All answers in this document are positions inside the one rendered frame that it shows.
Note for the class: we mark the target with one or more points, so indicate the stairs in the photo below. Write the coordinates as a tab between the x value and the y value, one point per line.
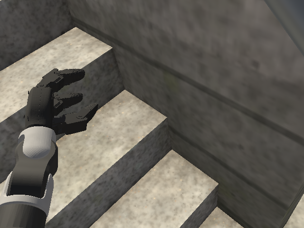
121	172

